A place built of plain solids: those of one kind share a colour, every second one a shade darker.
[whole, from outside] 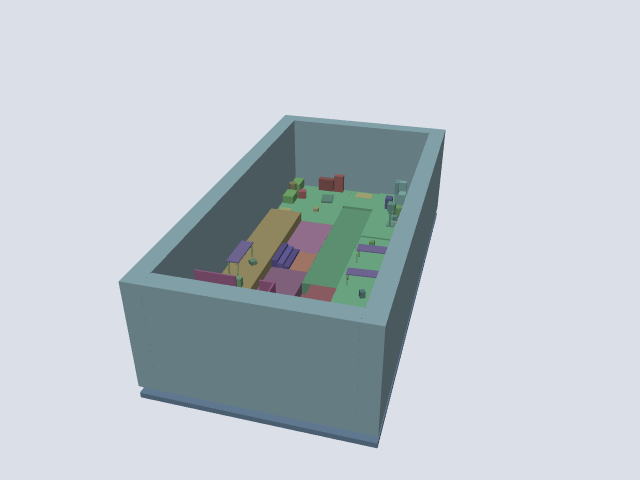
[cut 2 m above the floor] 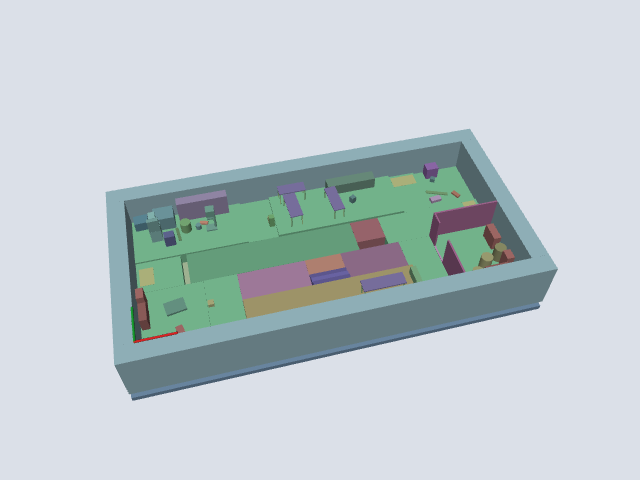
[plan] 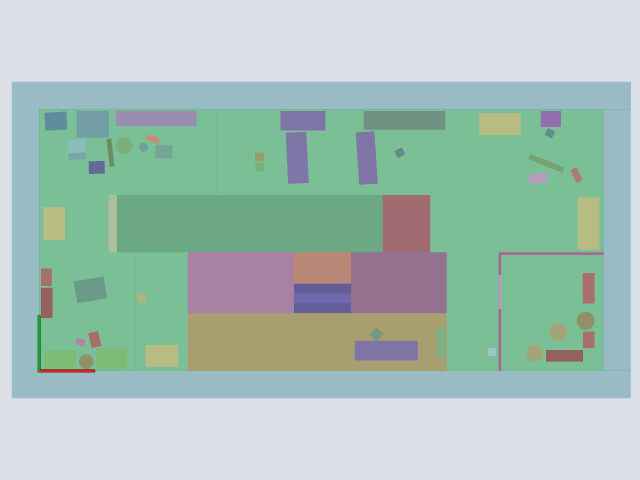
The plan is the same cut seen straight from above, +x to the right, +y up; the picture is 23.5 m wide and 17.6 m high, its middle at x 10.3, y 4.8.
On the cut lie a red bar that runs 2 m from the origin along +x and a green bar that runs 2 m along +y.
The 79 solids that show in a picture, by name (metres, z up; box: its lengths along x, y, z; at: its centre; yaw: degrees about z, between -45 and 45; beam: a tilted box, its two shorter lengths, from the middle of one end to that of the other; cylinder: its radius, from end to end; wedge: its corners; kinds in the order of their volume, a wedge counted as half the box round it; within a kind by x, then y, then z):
{
 "wall_1": {"box": [1.0, 9.6, 6.0], "at": [-0.5, 4.8, 2.0]},
 "wall_2": {"box": [22.7, 1.0, 6.0], "at": [10.35, -0.5, 2.0]},
 "wall_3": {"box": [22.7, 1.0, 6.0], "at": [10.35, 10.1, 2.0]},
 "wall_4": {"box": [1.0, 9.6, 6.0], "at": [21.2, 4.8, 2.0]},
 "floor_1": {"box": [2.53, 2.1, 1.0], "at": [1.26, 5.4, -0.5]},
 "floor_2": {"box": [3.55, 4.35, 1.0], "at": [1.77, 2.17, -0.5]},
 "floor_3": {"box": [6.5, 3.15, 1.1], "at": [3.25, 8.03, -0.45]},
 "floor_4": {"box": [1.9, 4.35, 1.0], "at": [4.5, 2.17, -0.5]},
 "floor_5": {"box": [1.8, 3.15, 1.0], "at": [7.4, 8.03, -0.5]},
 "floor_6": {"box": [9.74, 2.1, 1.0], "at": [7.73, 5.4, -0.5]},
 "floor_7": {"box": [7.75, 3.15, 1.15], "at": [12.18, 8.03, -0.42]},
 "floor_8": {"box": [1.9, 4.35, 1.0], "at": [15.9, 2.17, -0.5]},
 "floor_9": {"box": [1.7, 3.15, 1.0], "at": [16.9, 8.03, -0.5]},
 "floor_10": {"box": [6.36, 2.1, 1.0], "at": [17.52, 5.4, -0.5]},
 "floor_11": {"box": [3.85, 4.35, 1.0], "at": [18.77, 2.17, -0.5]},
 "floor_12": {"box": [2.95, 3.15, 0.88], "at": [19.23, 8.03, -0.56]},
 "floor_base_1": {"box": [22.7, 11.6, 0.3], "at": [10.35, 4.8, -1.57]},
 "floor_deck_1": {"box": [9.5, 2.12, 1.64], "at": [10.2, 1.06, -0.18]},
 "floor_fore_1": {"box": [3.89, 2.23, 1.0], "at": [7.39, 3.23, -0.5]},
 "floor_fore_2": {"box": [3.51, 2.23, 1.0], "at": [13.2, 3.23, -0.5]},
 "floor_hatch_1": {"box": [1.74, 0.55, 0.65], "at": [13.47, 4.62, -1.07]},
 "floor_hatch_2": {"box": [1.74, 1.55, 1.0], "at": [13.47, 5.67, -0.5]},
 "step_tread_1": {"box": [2.1, 0.36, 1.48], "at": [10.39, 2.3, -0.26]},
 "step_tread_2": {"box": [2.1, 0.36, 1.32], "at": [10.39, 2.66, -0.34]},
 "step_tread_3": {"box": [2.1, 0.36, 1.16], "at": [10.39, 3.02, -0.42]},
 "floor_before_steps_1": {"box": [2.1, 1.15, 1.0], "at": [10.39, 3.77, -0.5]},
 "bar_rack_1": {"box": [2.96, 0.55, 1.43], "at": [4.29, 9.26, 0.81]},
 "crate_stack_1": {"box": [0.4, 0.65, 1.25], "at": [0.27, 3.43, 0.62]},
 "crate_stack_2": {"box": [0.42, 1.11, 0.89], "at": [0.28, 2.49, 0.45]},
 "crate_stack_3": {"box": [0.37, 0.56, 0.53], "at": [2.04, 1.15, 0.27], "yaw": 13.4},
 "crate_stack_4": {"box": [1.36, 0.44, 0.98], "at": [19.27, 0.55, 0.49]},
 "crate_stack_5": {"box": [0.44, 1.12, 0.95], "at": [20.15, 3.03, 0.47]},
 "crate_stack_6": {"box": [0.43, 0.61, 1.13], "at": [20.16, 1.15, 0.56]},
 "part_1": {"box": [0.1, 2.27, 2.85], "at": [16.9, 1.14, 1.38]},
 "part_2": {"box": [0.1, 0.73, 2.85], "at": [16.9, 3.88, 1.38]},
 "part_3": {"box": [3.85, 0.1, 2.85], "at": [18.77, 4.3, 1.38]},
 "board_stack_1": {"box": [2.99, 0.69, 0.73], "at": [13.4, 9.19, 0.52]},
 "barrel_1": {"cylinder": 0.27, "from": [1.73, 0.34, 0.0], "to": [1.73, 0.34, 0.92]},
 "barrel_2": {"cylinder": 0.32, "from": [18.17, 0.65, 0.0], "to": [18.17, 0.65, 0.89]},
 "barrel_3": {"cylinder": 0.33, "from": [19.04, 1.42, 0.0], "to": [19.04, 1.42, 0.9]},
 "barrel_4": {"cylinder": 0.33, "from": [20.04, 1.84, 0.0], "to": [20.04, 1.84, 0.92]},
 "forge_hearth_1": {"box": [1.18, 0.97, 0.93], "at": [1.97, 9.04, 0.56]},
 "sack_pile_1": {"box": [1.17, 0.67, 0.65], "at": [0.77, 0.41, 0.33]},
 "sack_pile_2": {"box": [1.13, 0.76, 0.56], "at": [2.66, 0.45, 0.28]},
 "bandsaw_1": {"box": [0.64, 0.76, 0.86], "at": [1.39, 8.12, 0.53], "yaw": 2.0},
 "bandsaw_2": {"box": [0.38, 0.5, 0.59], "at": [1.39, 8.25, 1.53], "yaw": 2.0},
 "bandsaw_3": {"box": [0.64, 0.26, 0.87], "at": [1.4, 7.87, 1.4], "yaw": 2.0},
 "floor_gap_1": {"box": [0.33, 2.1, 0.75], "at": [2.69, 5.4, -1.02]},
 "workbench_top_1": {"box": [0.76, 1.88, 0.06], "at": [9.46, 7.81, 1.0], "yaw": 2.8},
 "workbench_top_2": {"box": [1.65, 0.72, 0.06], "at": [9.68, 9.17, 1.01]},
 "workbench_top_3": {"box": [0.69, 1.93, 0.06], "at": [12.01, 7.81, 0.91], "yaw": 3.9},
 "workbench_top_4": {"box": [2.33, 0.73, 0.08], "at": [12.73, 0.74, 1.57]},
 "offcut_bin_1": {"box": [0.75, 0.59, 0.8], "at": [18.76, 9.23, 0.28]},
 "coal_bin_1": {"box": [0.81, 0.66, 0.61], "at": [0.61, 9.16, 0.41], "yaw": 3.4},
 "low_mat_1": {"box": [0.8, 1.2, 0.06], "at": [0.55, 5.4, -0.02]},
 "low_mat_2": {"box": [1.2, 0.8, 0.06], "at": [4.5, 0.55, -0.02]},
 "low_mat_3": {"box": [1.52, 0.8, 0.06], "at": [16.9, 9.05, -0.02]},
 "low_mat_4": {"box": [0.8, 1.92, 0.06], "at": [20.15, 5.4, -0.02]},
 "anvil_block_1": {"box": [0.59, 0.47, 0.77], "at": [2.12, 7.46, 0.48], "yaw": 1.5},
 "edgeE_1": {"box": [0.33, 1.1, 0.55], "at": [14.72, 1.06, 0.92]},
 "quench_tub_1": {"cylinder": 0.3, "from": [3.12, 8.26, 0.1], "to": [3.12, 8.26, 0.76]},
 "pallet_1": {"box": [1.11, 0.81, 0.18], "at": [1.88, 2.97, 0.04], "yaw": 9.7},
 "pillar_drill_1": {"box": [0.63, 0.49, 0.13], "at": [4.57, 8.04, 0.12], "yaw": -2.3},
 "pillar_drill_2": {"box": [0.5, 0.49, 0.46], "at": [4.63, 8.04, 1.5], "yaw": -2.3},
 "bucket_1": {"cylinder": 0.16, "from": [3.83, 8.2, 0.1], "to": [3.83, 8.2, 0.41]},
 "bucket_2": {"box": [0.31, 0.29, 0.4], "at": [13.23, 8.0, 0.35], "yaw": 27.6},
 "bucket_3": {"box": [0.3, 0.28, 0.25], "at": [18.73, 8.71, 0.01], "yaw": -29.0},
 "edge_bin_1": {"box": [0.31, 0.31, 0.73], "at": [8.09, 7.48, 0.36]},
 "edge_sack_1": {"box": [0.33, 0.33, 0.23], "at": [3.77, 2.68, 0.12]},
 "edge_sack_2": {"box": [0.33, 0.33, 0.21], "at": [8.09, 7.84, 0.1]},
 "sack_1": {"box": [0.66, 0.35, 0.2], "at": [18.3, 7.06, -0.02], "yaw": 6.1},
 "plank_1": {"box": [0.18, 1.03, 0.09], "at": [2.62, 8.0, 0.1], "yaw": 6.5},
 "plank_2": {"box": [1.34, 0.21, 0.1], "at": [18.6, 7.61, -0.12], "yaw": -22.4},
 "offcut_1": {"box": [0.48, 0.22, 0.15], "at": [4.18, 8.5, 0.12], "yaw": -17.2},
 "offcut_2": {"box": [0.26, 0.53, 0.16], "at": [19.71, 7.18, -0.09], "yaw": 25.9},
 "step_stool_1": {"box": [0.38, 0.38, 0.25], "at": [12.37, 1.34, 0.77], "yaw": -43.2},
 "cable_reel_1": {"box": [0.32, 0.25, 0.4], "at": [1.52, 1.06, 0.2], "yaw": -17.0},
 "edge_carton_1": {"box": [0.3, 0.3, 0.28], "at": [16.61, 0.7, 0.14]},
 "low_threshold_1": {"box": [0.1, 1.25, 0.07], "at": [16.9, 2.9, -0.01]}
}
